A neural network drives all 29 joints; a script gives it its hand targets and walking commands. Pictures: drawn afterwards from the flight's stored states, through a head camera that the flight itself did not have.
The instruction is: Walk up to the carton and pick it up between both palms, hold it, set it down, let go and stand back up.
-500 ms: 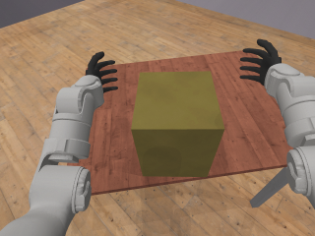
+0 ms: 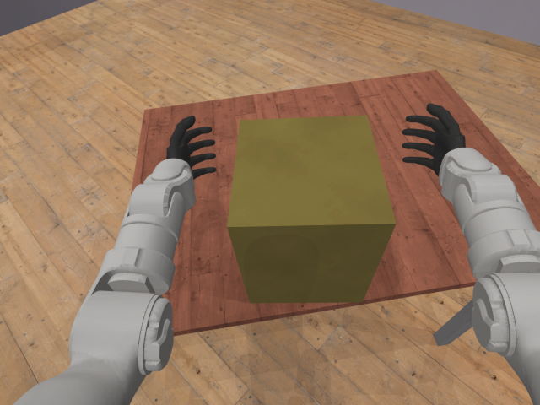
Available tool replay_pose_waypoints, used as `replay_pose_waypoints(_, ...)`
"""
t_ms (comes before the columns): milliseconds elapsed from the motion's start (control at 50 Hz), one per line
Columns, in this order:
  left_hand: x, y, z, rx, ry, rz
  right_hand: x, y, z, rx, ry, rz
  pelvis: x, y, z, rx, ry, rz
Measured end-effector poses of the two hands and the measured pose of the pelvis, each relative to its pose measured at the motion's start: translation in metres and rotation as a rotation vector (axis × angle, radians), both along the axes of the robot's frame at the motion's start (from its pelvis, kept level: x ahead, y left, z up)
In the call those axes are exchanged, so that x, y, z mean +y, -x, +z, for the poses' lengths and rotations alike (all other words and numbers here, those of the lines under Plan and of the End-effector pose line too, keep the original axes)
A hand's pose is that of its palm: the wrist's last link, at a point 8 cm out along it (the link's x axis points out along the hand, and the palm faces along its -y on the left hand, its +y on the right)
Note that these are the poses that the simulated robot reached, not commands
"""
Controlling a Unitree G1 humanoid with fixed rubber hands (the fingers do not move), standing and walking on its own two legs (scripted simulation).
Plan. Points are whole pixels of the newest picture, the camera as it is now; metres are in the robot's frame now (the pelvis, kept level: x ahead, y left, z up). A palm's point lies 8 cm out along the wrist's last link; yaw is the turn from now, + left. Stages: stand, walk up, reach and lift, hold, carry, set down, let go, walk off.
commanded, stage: reach and lift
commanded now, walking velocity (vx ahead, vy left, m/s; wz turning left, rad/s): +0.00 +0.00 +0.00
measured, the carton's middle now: (304, 215) +0.44 -0.05 +0.01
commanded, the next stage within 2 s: none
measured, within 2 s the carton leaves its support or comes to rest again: neither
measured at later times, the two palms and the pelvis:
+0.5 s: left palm (219, 206) +0.46 +0.09 +0.03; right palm (411, 194) +0.45 -0.23 +0.03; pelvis +0.02 +0.00 -0.01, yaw -1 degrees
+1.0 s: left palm (230, 200) +0.44 +0.07 +0.07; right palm (416, 203) +0.42 -0.23 +0.04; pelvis +0.00 +0.00 -0.01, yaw -1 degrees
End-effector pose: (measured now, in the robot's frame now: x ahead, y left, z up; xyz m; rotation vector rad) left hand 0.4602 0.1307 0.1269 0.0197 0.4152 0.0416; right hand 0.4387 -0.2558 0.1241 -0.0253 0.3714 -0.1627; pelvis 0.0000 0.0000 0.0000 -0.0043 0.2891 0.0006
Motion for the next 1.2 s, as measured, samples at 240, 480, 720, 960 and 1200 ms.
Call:
replay_pose_waypoints(240, -0.018, 0.007, -0.082, 0.023, -0.025, -0.008, 0.011, 0.01, -0.09, 0.037, -0.02, 0.021, 0.003, -0.005, -0.005, 0.135, -0.002, -0.011)
replay_pose_waypoints(480, -0.039, -0.001, -0.102, -0.048, -0.008, -0.009, 0.022, -0.008, -0.099, -0.058, 0.018, 0.065, -0.003, -0.018, -0.011, 0.248, -0.004, -0.017)
replay_pose_waypoints(720, -0.04, 0.018, -0.089, -0.069, -0.011, -0.001, 0.028, 0.004, -0.077, -0.065, 0.021, 0.047, -0.004, -0.017, -0.004, 0.12, -0.001, -0.011)
replay_pose_waypoints(960, -0.06, 0.021, -0.064, -0.102, -0.084, -0.017, 0.03, 0.018, -0.085, -0.043, -0.023, -0.009, 0.004, 0.002, -0.006, 0.124, 0.001, -0.013)
replay_pose_waypoints(1200, -0.034, 0.028, -0.069, -0.174, -0.028, 0.032, 0.056, 0.014, -0.061, -0.157, 0.038, 0.012, -0.007, 0.013, -0.004, 0.057, -0.017, -0.067)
